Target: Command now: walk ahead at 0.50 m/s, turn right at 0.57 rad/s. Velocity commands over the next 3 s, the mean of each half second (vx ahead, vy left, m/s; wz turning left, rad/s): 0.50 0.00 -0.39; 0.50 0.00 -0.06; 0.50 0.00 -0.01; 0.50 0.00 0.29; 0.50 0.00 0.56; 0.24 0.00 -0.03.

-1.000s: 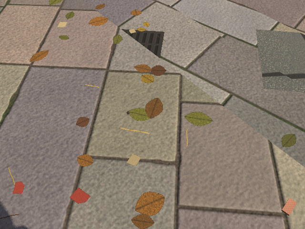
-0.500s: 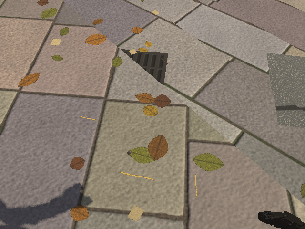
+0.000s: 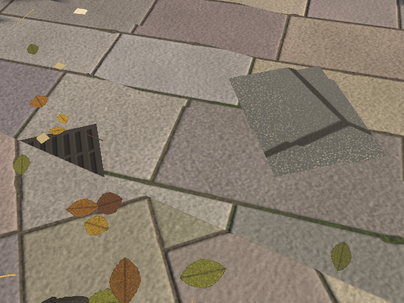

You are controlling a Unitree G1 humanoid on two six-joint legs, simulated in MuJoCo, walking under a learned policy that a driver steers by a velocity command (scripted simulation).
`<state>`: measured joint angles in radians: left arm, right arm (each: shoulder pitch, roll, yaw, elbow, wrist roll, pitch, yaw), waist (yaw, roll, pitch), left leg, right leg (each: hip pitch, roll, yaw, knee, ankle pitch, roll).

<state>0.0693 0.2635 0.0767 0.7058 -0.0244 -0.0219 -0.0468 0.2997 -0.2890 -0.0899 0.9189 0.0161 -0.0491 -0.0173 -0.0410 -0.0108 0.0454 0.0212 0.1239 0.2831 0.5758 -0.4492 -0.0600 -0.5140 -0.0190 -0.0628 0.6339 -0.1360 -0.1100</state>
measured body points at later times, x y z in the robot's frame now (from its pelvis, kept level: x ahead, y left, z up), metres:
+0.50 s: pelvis +0.29 +0.00 +0.01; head +0.31 -0.01 +0.46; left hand +0.35 +0.28 -0.11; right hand +0.47 -0.27 -0.07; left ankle +0.45 +0.08 -0.71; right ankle +0.11 -0.08 -0.71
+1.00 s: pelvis +0.56 -0.05 +0.01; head +0.59 -0.06 +0.46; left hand +0.84 +0.12 -0.07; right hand +0.49 -0.33 -0.12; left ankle +0.45 +0.08 -0.71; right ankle +0.70 -0.22 -0.71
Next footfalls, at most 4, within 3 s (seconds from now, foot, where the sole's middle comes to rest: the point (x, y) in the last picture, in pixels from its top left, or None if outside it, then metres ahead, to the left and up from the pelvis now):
0.52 left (187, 292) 0.49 0.08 -0.75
1.08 right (269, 222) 0.73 -0.22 -0.78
1.58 left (224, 146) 1.10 -0.09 -0.78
2.10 right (277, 114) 1.30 -0.35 -0.82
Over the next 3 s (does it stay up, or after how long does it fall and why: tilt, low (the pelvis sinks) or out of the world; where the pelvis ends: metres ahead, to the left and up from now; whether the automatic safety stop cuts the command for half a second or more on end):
stays up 1.53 -0.15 -0.04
